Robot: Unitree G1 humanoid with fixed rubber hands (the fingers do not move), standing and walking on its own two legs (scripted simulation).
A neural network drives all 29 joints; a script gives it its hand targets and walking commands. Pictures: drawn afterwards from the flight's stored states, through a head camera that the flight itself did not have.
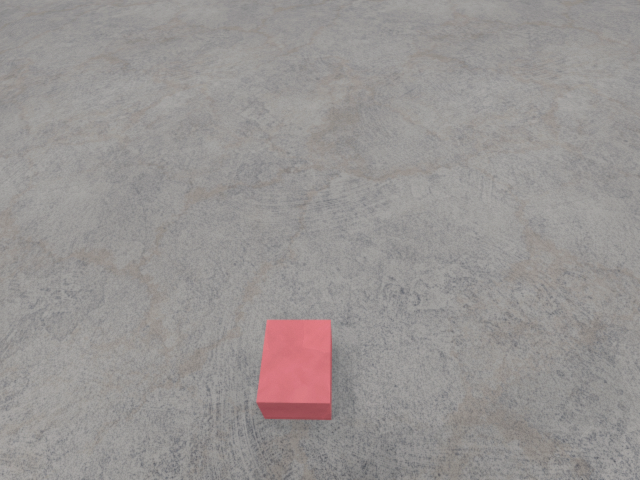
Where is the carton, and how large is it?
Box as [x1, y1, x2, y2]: [256, 320, 331, 419]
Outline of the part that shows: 267,320 256,400 264,417 330,419 330,320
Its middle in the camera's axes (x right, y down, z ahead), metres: -0.06 +0.39 +1.20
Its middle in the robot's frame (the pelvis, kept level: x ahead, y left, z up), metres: +0.55 +0.08 -0.69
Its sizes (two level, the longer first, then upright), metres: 0.256 0.204 0.154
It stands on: the floor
